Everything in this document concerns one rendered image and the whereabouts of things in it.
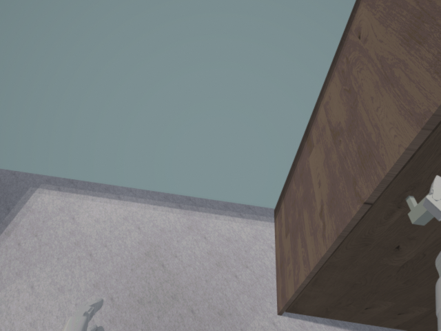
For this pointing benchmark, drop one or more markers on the wardrobe door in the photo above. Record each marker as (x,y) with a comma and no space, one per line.
(383,273)

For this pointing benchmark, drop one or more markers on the robot left hand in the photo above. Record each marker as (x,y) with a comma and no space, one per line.
(83,315)

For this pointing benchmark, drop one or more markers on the robot right hand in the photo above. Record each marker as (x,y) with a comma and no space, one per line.
(432,201)

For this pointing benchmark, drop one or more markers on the handle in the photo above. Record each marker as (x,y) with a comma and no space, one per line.
(418,215)

